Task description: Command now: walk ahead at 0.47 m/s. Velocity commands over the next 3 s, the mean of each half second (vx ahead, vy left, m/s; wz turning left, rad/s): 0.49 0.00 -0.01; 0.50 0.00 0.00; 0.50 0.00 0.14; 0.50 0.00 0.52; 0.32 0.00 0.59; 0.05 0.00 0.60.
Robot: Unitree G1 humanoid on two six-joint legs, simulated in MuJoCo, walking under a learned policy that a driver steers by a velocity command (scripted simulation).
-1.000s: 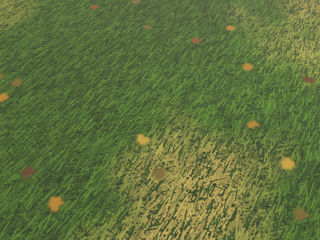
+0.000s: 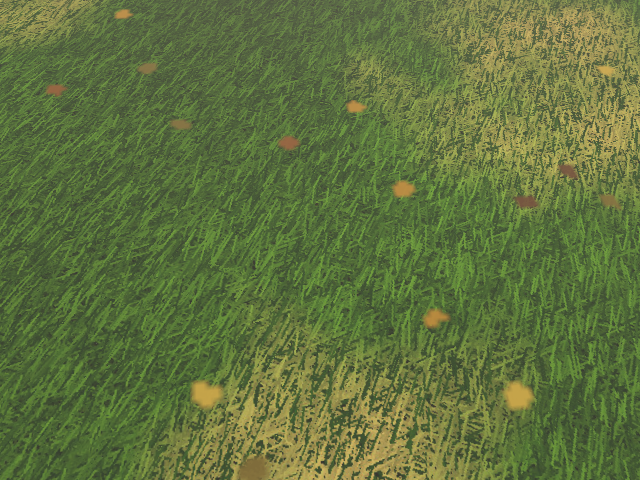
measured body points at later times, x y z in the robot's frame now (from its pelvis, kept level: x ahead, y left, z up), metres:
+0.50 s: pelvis +0.29 -0.05 -0.01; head +0.32 -0.06 +0.44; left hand +0.43 +0.22 -0.11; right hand +0.36 -0.33 -0.13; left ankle +0.20 +0.09 -0.65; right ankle +0.35 -0.13 -0.74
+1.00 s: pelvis +0.57 +0.02 -0.01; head +0.60 +0.04 +0.44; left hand +0.63 +0.30 -0.14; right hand +0.72 -0.25 -0.10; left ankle +0.63 +0.11 -0.74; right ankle +0.46 -0.13 -0.65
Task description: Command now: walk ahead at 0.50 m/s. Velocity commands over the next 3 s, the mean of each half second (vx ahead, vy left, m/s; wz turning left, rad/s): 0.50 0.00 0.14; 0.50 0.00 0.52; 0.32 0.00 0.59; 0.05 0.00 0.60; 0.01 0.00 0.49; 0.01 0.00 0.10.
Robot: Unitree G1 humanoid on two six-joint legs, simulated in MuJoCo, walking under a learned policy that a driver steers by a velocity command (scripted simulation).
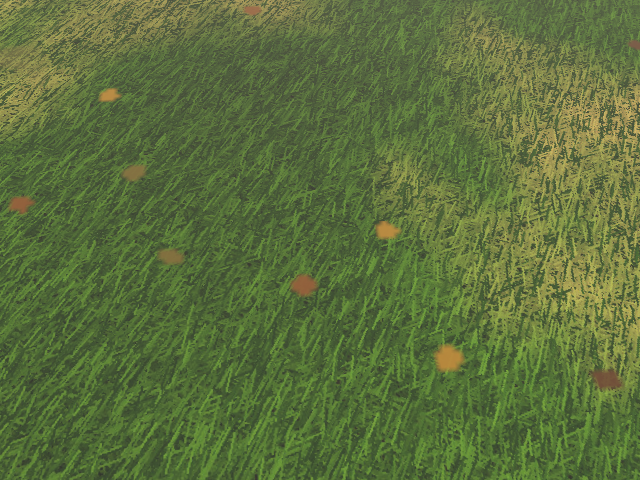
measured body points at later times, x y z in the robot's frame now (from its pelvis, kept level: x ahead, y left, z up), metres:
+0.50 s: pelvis +0.27 -0.04 -0.01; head +0.31 -0.05 +0.44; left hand +0.45 +0.22 -0.09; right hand +0.30 -0.33 -0.14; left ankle +0.11 +0.08 -0.66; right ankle +0.36 -0.15 -0.73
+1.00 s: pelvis +0.51 +0.06 -0.02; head +0.55 +0.08 +0.43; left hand +0.46 +0.35 -0.15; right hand +0.78 -0.13 -0.10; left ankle +0.57 +0.16 -0.73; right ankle +0.40 -0.15 -0.66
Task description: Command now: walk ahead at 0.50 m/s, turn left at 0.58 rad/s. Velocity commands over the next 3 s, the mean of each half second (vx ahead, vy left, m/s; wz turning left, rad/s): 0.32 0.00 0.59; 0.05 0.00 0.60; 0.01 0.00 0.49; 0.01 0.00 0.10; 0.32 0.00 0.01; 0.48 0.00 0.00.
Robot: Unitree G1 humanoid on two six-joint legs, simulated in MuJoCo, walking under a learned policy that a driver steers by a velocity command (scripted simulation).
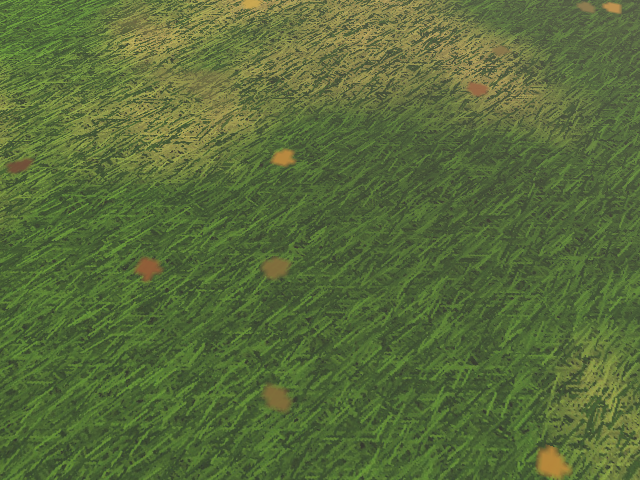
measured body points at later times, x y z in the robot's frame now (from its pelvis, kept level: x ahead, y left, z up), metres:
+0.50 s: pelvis +0.24 -0.02 +0.01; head +0.28 -0.01 +0.46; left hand +0.37 +0.29 -0.07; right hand +0.42 -0.27 -0.10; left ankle +0.11 +0.07 -0.65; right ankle +0.37 -0.08 -0.72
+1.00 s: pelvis +0.26 +0.03 +0.02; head +0.27 +0.09 +0.47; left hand +0.22 +0.36 -0.10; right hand +0.54 -0.13 -0.04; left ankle +0.22 +0.12 -0.72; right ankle +0.35 -0.09 -0.64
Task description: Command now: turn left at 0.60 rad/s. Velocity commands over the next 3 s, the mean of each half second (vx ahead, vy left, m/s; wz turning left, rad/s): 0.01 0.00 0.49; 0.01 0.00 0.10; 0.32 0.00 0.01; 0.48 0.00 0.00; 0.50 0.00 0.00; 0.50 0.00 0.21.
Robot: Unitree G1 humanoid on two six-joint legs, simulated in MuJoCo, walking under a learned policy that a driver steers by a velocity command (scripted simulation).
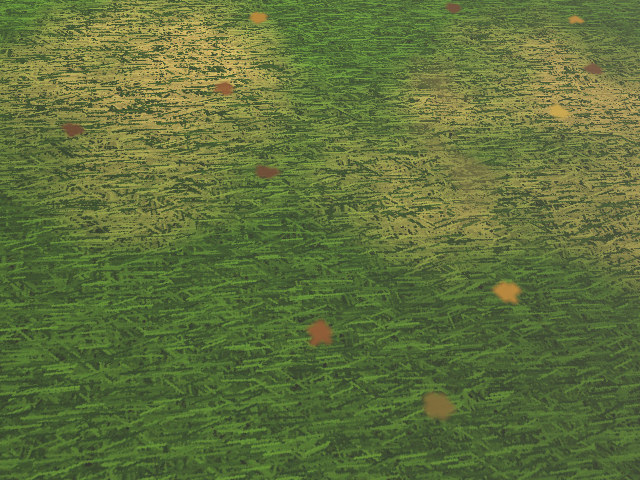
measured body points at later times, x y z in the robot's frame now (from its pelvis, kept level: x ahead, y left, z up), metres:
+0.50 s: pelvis +0.01 -0.03 +0.00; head +0.05 -0.04 +0.45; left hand +0.08 +0.28 -0.10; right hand +0.24 -0.27 -0.10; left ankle -0.05 +0.11 -0.67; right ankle +0.04 -0.14 -0.74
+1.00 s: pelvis +0.00 +0.01 +0.00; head +0.01 +0.02 +0.44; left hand +0.02 +0.30 -0.13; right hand +0.20 -0.19 -0.11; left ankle -0.04 +0.12 -0.74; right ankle +0.04 -0.14 -0.74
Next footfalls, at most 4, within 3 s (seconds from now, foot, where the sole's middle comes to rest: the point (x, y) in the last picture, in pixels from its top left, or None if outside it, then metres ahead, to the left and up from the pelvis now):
0.32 right None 0.08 -0.13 -0.78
0.64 left None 0.00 0.12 -0.78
1.68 left None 0.41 0.21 -0.78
2.20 right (285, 340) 0.75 0.04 -0.78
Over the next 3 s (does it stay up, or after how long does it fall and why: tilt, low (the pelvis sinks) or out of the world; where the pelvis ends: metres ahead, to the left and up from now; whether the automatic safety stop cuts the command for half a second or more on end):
stays up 0.97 0.26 0.01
